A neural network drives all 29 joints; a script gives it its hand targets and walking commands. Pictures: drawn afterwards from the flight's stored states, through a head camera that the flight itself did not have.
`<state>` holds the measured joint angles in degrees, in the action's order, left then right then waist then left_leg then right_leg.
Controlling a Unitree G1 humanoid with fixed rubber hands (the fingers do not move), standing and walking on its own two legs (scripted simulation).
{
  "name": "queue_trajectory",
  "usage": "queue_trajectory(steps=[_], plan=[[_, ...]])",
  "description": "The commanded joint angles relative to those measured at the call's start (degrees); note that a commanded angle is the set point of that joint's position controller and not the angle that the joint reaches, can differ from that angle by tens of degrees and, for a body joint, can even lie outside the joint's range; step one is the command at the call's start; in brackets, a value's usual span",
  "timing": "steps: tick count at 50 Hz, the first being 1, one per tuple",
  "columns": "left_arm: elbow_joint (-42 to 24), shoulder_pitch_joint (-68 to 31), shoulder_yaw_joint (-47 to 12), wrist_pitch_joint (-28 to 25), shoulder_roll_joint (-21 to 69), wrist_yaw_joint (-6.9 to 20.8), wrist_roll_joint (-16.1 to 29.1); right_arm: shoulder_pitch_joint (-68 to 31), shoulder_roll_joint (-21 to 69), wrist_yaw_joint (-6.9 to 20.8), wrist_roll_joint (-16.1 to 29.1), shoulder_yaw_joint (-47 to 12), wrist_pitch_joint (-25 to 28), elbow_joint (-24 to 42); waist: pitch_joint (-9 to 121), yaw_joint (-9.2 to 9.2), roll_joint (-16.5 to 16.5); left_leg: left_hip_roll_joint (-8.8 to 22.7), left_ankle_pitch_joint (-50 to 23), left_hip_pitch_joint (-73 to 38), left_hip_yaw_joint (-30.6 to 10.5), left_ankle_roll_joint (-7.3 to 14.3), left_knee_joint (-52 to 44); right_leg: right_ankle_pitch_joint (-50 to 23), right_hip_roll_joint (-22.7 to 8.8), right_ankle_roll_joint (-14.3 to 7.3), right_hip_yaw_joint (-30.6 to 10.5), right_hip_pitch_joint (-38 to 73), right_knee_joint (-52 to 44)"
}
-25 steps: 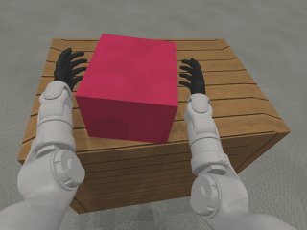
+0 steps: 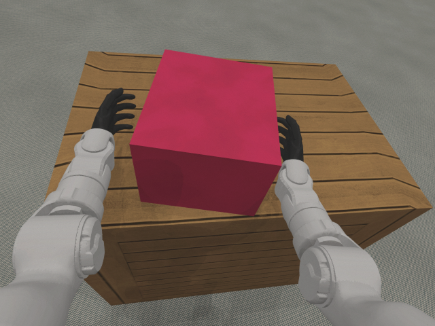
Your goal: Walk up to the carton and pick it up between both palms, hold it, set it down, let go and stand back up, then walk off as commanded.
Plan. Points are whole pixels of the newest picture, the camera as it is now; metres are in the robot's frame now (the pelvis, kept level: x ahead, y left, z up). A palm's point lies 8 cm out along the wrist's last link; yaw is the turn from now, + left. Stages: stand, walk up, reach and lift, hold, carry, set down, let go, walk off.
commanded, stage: set down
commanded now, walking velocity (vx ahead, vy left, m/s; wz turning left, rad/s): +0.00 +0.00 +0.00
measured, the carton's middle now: (208, 131) +0.49 +0.01 +0.06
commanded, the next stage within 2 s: none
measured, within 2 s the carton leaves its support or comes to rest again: neither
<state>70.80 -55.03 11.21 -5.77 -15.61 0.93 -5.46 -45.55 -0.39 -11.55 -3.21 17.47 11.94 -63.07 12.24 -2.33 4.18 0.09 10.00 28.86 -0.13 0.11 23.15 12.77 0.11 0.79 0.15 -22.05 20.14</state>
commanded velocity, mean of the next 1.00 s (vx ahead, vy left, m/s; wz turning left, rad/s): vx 0.00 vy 0.00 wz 0.00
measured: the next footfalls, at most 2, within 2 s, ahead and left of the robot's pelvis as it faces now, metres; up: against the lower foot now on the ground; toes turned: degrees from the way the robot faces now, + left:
none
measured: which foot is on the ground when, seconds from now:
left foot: down 0.00-1.00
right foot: down 0.00-1.00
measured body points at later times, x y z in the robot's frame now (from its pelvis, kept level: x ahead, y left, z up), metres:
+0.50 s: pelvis -0.05 +0.01 +0.00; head -0.03 +0.04 +0.45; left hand +0.38 +0.23 +0.11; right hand +0.36 -0.19 +0.10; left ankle -0.01 +0.10 -0.74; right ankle -0.07 -0.13 -0.74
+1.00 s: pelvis -0.07 +0.01 +0.00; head -0.07 +0.04 +0.45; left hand +0.31 +0.25 +0.10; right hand +0.29 -0.19 +0.11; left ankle -0.01 +0.10 -0.74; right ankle -0.07 -0.13 -0.74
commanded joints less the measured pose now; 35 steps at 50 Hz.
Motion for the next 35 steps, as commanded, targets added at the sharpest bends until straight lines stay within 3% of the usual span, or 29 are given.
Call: queue_trajectory(steps=[1,2,3,4,5,6,7,8,9,11,12,13,14,15,17,18,20,22,25,27,28,30,34,35], plan=[[-13.75,-22.89,-6.47,1.22,-4.39,-1.55,11.47,-21.56,-14.53,2.20,11.17,-11.65,0.77,3.70,33.09,1.47,-15.26,2.77,-60.89,-41.97,4.34,-9.52,13.74,-26.36,4.34,-0.93,5.29,-2.13,-0.90],[-13.52,-22.80,-7.74,2.35,-4.76,-1.25,13.40,-22.26,-15.16,1.58,10.92,-10.83,1.65,5.01,33.67,-0.27,-16.34,3.00,-65.79,-44.78,3.23,-9.04,15.56,-27.48,3.92,0.30,5.72,-6.89,0.70],[-14.67,-19.05,-6.79,3.40,-5.33,-0.97,13.42,-19.85,-16.65,1.92,11.45,-11.25,2.15,4.80,30.95,0.82,-17.49,3.44,-67.74,-47.73,2.90,-9.41,15.31,-25.22,3.76,-0.29,5.96,-10.25,-0.47],[-15.27,-19.83,-6.59,4.62,-6.06,-0.89,14.01,-22.17,-18.54,2.09,11.23,-10.73,2.24,6.74,31.95,0.98,-15.37,4.31,-67.83,-48.27,1.72,-8.65,15.91,-21.41,3.89,-0.98,6.22,-14.07,-1.54],[-17.22,-13.37,-8.55,5.95,-4.96,-0.71,14.46,-16.71,-19.91,2.21,11.84,-10.09,2.93,5.91,31.31,0.01,-16.68,4.67,-67.79,-47.41,2.01,-9.92,15.39,-22.04,4.29,-2.80,5.73,-11.88,-3.35],[-19.60,-13.75,-7.46,6.40,-6.06,-0.43,14.21,-17.19,-19.18,2.53,13.16,-12.15,3.00,8.36,32.29,1.88,-16.62,4.51,-67.24,-47.73,2.55,-9.56,15.46,-21.07,4.25,-2.44,5.51,-11.45,-3.41],[-21.44,-13.52,-7.16,6.63,-6.55,-0.37,13.50,-16.99,-19.06,2.61,13.84,-12.39,2.90,9.22,32.40,2.52,-16.50,4.14,-65.40,-45.86,2.89,-9.63,14.97,-21.01,4.07,-2.18,5.15,-8.34,-3.07],[-23.24,-15.94,-6.80,6.88,-7.67,-0.43,13.83,-18.77,-20.34,2.52,12.78,-11.08,2.17,9.90,33.39,1.60,-15.76,3.71,-63.65,-44.14,2.83,-9.18,15.14,-21.56,4.20,-1.19,5.45,-8.14,-2.18],[-22.61,-15.58,-5.60,7.32,-9.27,-0.05,13.76,-17.59,-19.30,2.55,14.08,-13.31,0.85,10.18,31.99,2.98,-14.72,3.19,-60.77,-42.83,3.13,-8.28,14.37,-19.87,4.03,-0.43,5.46,-7.80,-2.02],[-27.59,-15.46,-4.66,7.22,-10.22,0.28,13.43,-17.20,-18.31,2.63,16.27,-15.62,-1.18,12.76,33.37,3.46,-13.37,2.17,-53.83,-41.91,3.48,-7.30,13.03,-20.38,3.47,0.83,5.04,-5.33,-1.34],[-30.35,-13.82,-5.13,7.17,-9.23,0.41,13.36,-14.31,-18.88,2.82,15.85,-15.10,-2.13,13.78,33.52,1.46,-12.90,1.94,-51.78,-42.75,2.80,-7.54,12.25,-21.21,3.80,0.97,5.61,-3.37,-0.68],[-32.33,-12.92,-3.86,6.99,-10.44,0.57,13.24,-13.67,-18.03,2.56,17.08,-16.44,-2.92,17.64,35.16,2.90,-11.10,1.46,-48.81,-41.85,3.36,-6.80,11.59,-22.44,3.55,1.37,4.85,-1.19,-0.57],[-33.06,-14.07,-2.41,6.48,-11.93,0.43,12.89,-14.59,-17.86,2.99,18.34,-17.31,-3.99,18.45,35.19,4.07,-11.71,1.28,-46.79,-42.04,3.53,-6.55,10.55,-20.95,3.42,1.33,4.41,-0.66,-1.22],[-37.02,-10.48,-2.40,6.90,-10.85,0.70,12.33,-10.89,-17.59,3.08,19.38,-19.10,-4.79,20.21,33.61,3.15,-11.00,0.80,-45.87,-42.51,3.21,-6.29,9.61,-24.71,3.46,1.69,4.50,1.80,-0.64],[-35.21,-8.11,-1.94,7.47,-12.58,1.72,12.78,-10.25,-17.57,2.86,20.73,-20.24,-7.34,22.05,31.75,3.30,-9.00,-0.41,-37.07,-37.68,4.07,-5.21,7.24,-28.98,2.66,2.06,3.00,7.69,-0.28],[-34.12,-7.71,-1.24,7.89,-11.82,2.12,12.11,-10.69,-16.92,2.82,21.40,-20.97,-8.04,21.92,29.56,4.12,-8.82,-0.68,-33.71,-36.28,4.15,-4.85,5.96,-26.64,2.60,1.69,3.03,8.08,-0.66],[-32.19,-9.24,-0.70,9.00,-14.14,2.67,12.05,-12.16,-18.07,2.37,21.69,-20.69,-10.53,22.49,23.99,3.40,-7.88,-0.94,-26.42,-34.44,3.60,-3.74,3.40,-21.39,2.40,1.34,2.79,7.60,-2.07],[-36.12,-4.69,-1.58,10.24,-13.73,3.07,12.88,-7.97,-18.19,1.92,21.84,-20.33,-11.40,26.61,21.34,2.31,-7.44,-1.11,-24.76,-34.90,2.93,-3.41,2.47,-19.85,2.70,1.06,3.06,8.78,-2.62],[-34.34,-5.61,-3.97,11.18,-12.84,3.33,15.12,-9.00,-18.21,1.38,20.70,-18.01,-13.08,28.38,16.76,0.76,-7.42,-0.74,-18.25,-33.33,2.20,-3.42,0.97,-12.79,2.85,0.31,3.69,5.79,-3.44],[-32.46,-4.92,-5.41,11.36,-11.95,3.32,16.64,-8.50,-17.32,1.81,21.46,-18.54,-14.43,29.43,13.73,1.77,-7.59,-0.51,-13.14,-31.66,2.32,-3.04,-0.02,-7.24,2.29,-0.64,3.59,4.39,-4.01],[-31.60,-4.93,-5.98,11.26,-11.42,3.47,17.31,-7.93,-17.28,1.86,19.97,-17.21,-14.74,29.08,12.30,0.62,-6.45,-0.47,-11.55,-31.14,2.09,-2.90,-0.57,-5.94,2.40,-0.48,3.67,3.80,-4.41],[-30.16,-4.29,-6.43,11.25,-12.19,3.79,17.99,-6.27,-17.35,1.96,19.81,-17.01,-15.86,27.90,9.91,0.90,-6.94,-0.53,-7.09,-30.01,2.29,-2.58,-1.79,-1.83,1.77,-0.80,3.38,3.15,-5.07],[-32.10,-2.50,-6.05,11.67,-13.54,3.49,17.89,-3.82,-17.35,2.40,20.15,-16.90,-17.79,29.04,7.63,1.64,-7.93,0.24,-2.20,-29.19,1.50,-2.48,-3.65,3.88,1.38,-1.71,3.00,3.62,-5.45],[-35.81,1.59,-6.73,12.19,-12.78,3.40,17.81,-0.47,-17.88,2.66,20.48,-16.38,-17.90,30.82,7.34,1.30,-8.28,0.50,-2.77,-29.82,1.06,-2.68,-4.02,2.68,1.56,-2.16,2.80,4.90,-5.40]])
